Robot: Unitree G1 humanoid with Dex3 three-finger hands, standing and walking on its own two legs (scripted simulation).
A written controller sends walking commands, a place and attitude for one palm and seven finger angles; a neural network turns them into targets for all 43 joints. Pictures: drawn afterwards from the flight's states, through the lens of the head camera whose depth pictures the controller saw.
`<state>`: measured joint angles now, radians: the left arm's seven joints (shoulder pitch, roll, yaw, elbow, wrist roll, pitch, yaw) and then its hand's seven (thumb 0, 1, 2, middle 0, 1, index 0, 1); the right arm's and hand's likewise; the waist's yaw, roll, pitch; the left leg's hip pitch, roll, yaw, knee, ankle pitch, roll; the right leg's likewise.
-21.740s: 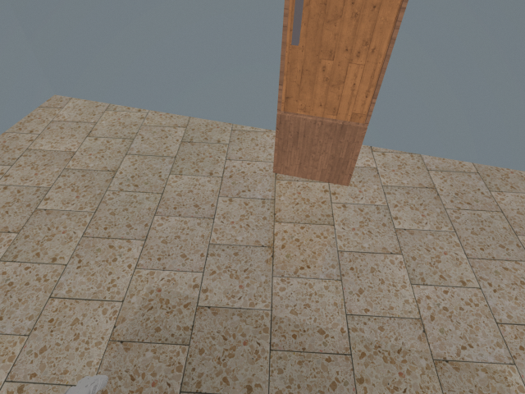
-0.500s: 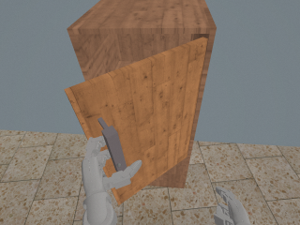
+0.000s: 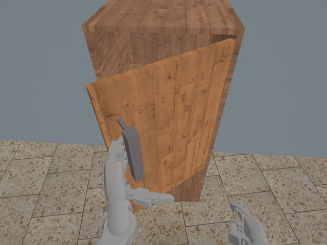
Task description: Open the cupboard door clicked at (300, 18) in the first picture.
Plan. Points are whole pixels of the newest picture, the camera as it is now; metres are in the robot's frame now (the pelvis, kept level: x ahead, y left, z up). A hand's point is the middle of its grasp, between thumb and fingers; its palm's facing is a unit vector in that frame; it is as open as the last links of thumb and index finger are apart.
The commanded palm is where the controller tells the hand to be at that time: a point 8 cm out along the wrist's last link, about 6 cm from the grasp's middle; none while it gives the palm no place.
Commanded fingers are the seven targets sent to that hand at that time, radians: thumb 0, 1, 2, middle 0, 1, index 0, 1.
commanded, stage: slide the hand sideways off the handle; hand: left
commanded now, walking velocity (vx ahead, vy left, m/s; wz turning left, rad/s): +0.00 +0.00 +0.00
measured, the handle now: (130, 150) +0.31 +0.10 +0.10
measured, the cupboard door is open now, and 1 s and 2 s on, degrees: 38 42 42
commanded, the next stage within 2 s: draw the hand back to the body in 1.22 s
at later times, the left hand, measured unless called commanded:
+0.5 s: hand (142, 193) +0.21 +0.06 +0.10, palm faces -0.09 -1.00 +0.01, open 16.4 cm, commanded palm +0.18 +0.12 +0.10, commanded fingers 0.00 -0.50 0.30 -0.15 -0.30 -0.15 -0.30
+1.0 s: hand (112, 214) +0.17 +0.11 +0.09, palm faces -0.01 -1.00 -0.01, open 16.3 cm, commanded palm +0.13 +0.17 +0.10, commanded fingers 0.00 -0.50 0.30 -0.15 -0.30 -0.15 -0.30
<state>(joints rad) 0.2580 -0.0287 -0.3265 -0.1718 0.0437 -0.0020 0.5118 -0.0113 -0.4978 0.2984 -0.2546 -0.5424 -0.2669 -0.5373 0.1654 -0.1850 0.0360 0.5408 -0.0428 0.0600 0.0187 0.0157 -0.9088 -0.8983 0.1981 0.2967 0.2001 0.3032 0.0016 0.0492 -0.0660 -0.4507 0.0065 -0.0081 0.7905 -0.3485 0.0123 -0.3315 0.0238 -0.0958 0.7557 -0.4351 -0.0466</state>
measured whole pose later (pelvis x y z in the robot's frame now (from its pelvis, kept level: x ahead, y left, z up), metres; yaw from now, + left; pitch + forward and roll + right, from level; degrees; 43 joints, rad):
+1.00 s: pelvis +0.01 +0.00 -0.01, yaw +0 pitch +5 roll -1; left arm 0.75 0.16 -0.09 -0.48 -0.16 -0.22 -0.08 -0.01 -0.50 0.30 -0.15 -0.30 -0.16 -0.30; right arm 0.28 -0.23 0.01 0.40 0.01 -0.07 -0.01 0.02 -0.91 -0.90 0.20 0.30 0.20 0.30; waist 0.02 0.05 -0.11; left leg -0.57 0.01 -0.01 0.90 -0.41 0.01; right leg -0.45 0.03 -0.09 0.87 -0.50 -0.05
